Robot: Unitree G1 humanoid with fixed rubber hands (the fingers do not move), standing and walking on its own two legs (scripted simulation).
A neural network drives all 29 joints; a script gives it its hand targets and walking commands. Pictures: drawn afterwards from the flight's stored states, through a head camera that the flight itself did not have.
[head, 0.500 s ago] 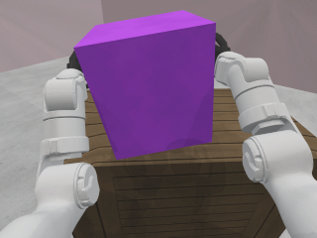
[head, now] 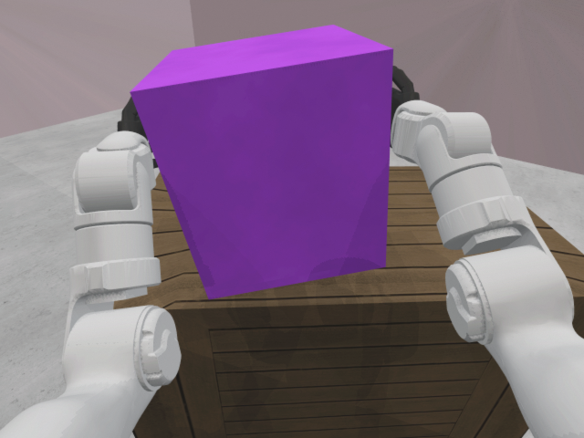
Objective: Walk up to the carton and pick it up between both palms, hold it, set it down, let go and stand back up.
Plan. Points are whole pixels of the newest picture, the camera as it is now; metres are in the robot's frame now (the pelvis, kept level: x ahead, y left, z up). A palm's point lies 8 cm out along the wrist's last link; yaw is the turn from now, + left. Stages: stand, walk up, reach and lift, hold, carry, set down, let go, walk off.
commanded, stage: hold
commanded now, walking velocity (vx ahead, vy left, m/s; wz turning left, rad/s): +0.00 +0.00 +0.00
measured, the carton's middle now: (274, 154) +0.39 +0.01 +0.29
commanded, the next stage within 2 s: none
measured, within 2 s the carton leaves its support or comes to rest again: neither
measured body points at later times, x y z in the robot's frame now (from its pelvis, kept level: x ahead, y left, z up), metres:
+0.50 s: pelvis +0.00 +0.00 +0.00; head -0.09 +0.02 +0.44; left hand +0.36 +0.18 +0.32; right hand +0.38 -0.14 +0.35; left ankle +0.03 +0.11 -0.75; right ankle +0.00 -0.10 -0.75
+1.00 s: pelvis +0.00 +0.00 +0.00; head -0.10 +0.01 +0.44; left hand +0.36 +0.18 +0.32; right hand +0.38 -0.15 +0.35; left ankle +0.03 +0.11 -0.75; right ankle +0.00 -0.10 -0.75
